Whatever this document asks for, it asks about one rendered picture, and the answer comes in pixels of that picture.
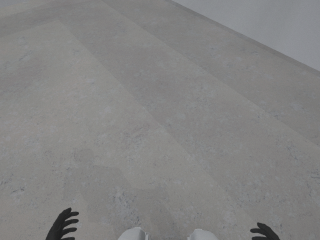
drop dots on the robot right thigh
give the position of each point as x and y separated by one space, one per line
202 235

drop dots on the robot left hand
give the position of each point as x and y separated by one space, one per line
57 231

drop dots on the robot thigh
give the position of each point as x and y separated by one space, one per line
134 234
202 235

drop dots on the robot right hand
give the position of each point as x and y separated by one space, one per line
264 230

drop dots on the robot left thigh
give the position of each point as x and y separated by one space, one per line
134 234

